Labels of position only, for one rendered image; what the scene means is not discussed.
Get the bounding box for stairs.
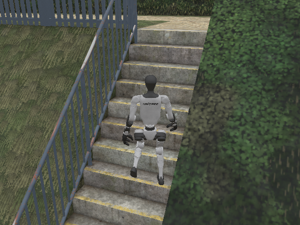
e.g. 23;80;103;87
64;30;207;225

